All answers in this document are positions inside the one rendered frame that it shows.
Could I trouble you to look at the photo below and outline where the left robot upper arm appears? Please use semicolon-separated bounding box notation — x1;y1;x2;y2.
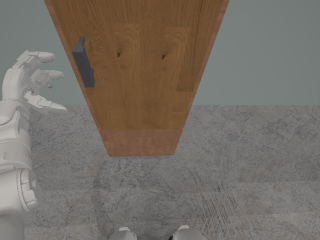
0;168;43;240

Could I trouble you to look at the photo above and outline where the right robot thigh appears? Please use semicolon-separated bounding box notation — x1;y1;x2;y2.
172;228;206;240

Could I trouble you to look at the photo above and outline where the cupboard door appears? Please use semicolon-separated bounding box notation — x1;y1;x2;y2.
50;0;224;130

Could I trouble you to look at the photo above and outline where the robot left hand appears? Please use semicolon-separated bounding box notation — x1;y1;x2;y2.
2;50;68;115

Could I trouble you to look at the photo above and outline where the handle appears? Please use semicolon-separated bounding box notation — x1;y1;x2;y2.
72;36;95;88

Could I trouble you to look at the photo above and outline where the robot left forearm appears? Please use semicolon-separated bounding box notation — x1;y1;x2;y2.
0;99;33;173

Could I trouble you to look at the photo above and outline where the left robot shin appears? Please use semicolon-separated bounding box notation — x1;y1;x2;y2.
119;227;130;231

